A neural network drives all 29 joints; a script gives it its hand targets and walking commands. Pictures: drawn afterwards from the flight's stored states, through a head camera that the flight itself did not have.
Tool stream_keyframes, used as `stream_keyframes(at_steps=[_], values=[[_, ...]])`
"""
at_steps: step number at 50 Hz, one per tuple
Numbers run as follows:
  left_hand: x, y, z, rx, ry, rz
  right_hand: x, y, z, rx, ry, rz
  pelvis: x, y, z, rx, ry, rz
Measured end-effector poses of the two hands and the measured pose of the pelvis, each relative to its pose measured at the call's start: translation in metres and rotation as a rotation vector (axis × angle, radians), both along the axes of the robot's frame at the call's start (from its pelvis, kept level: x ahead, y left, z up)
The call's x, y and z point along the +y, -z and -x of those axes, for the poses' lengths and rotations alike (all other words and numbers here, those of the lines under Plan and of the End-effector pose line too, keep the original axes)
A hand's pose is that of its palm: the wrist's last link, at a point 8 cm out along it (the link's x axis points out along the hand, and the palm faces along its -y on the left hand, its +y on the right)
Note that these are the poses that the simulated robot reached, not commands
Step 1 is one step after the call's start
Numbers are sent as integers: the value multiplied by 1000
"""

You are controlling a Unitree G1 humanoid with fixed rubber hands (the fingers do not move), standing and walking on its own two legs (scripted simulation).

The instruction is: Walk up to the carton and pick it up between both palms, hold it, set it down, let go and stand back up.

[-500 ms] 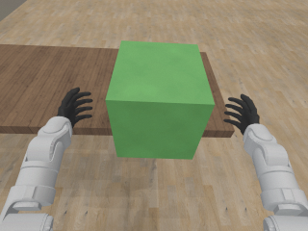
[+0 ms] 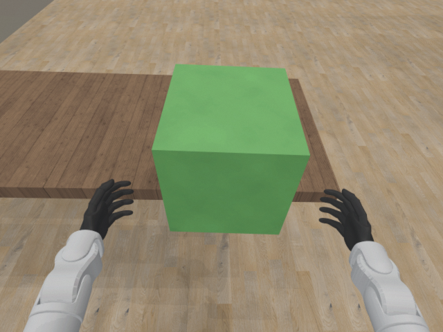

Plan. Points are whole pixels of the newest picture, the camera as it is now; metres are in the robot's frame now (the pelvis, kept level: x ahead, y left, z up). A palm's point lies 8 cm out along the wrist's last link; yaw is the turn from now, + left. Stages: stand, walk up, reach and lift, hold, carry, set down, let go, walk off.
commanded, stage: set down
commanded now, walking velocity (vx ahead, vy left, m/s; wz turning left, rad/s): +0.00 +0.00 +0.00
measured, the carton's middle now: (227, 149) +0.49 +0.01 +0.06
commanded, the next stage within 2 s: let go in 0.58 s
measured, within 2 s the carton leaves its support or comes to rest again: neither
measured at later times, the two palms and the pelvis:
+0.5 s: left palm (97, 287) +0.22 +0.23 -0.03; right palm (348, 296) +0.22 -0.22 -0.03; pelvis +0.01 +0.00 +0.00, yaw +0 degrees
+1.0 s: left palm (110, 327) +0.17 +0.21 -0.09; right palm out of the picture +0.17 -0.25 -0.09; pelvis +0.00 -0.02 -0.02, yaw +2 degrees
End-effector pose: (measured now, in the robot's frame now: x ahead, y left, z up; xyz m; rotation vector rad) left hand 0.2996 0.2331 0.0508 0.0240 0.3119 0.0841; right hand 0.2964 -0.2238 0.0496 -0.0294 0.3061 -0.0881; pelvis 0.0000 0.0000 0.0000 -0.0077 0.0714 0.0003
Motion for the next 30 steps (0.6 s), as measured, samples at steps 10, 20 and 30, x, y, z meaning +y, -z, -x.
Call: stream_keyframes(at_steps=[10, 20, 30], values=[[2, 25, 43, 14, -16, -7, 3, 21, 34, 7, 6, 0, 1, 1, -9, -40, -4, 4], [-1, 50, 58, 118, -9, -22, 3, 48, 52, 101, 20, 41, 3, 3, -9, -61, -6, 3], [-6, 120, 129, 483, -14, -60, 7, 129, 132, 447, 27, 97, 1, 6, -14, -77, 3, -3]])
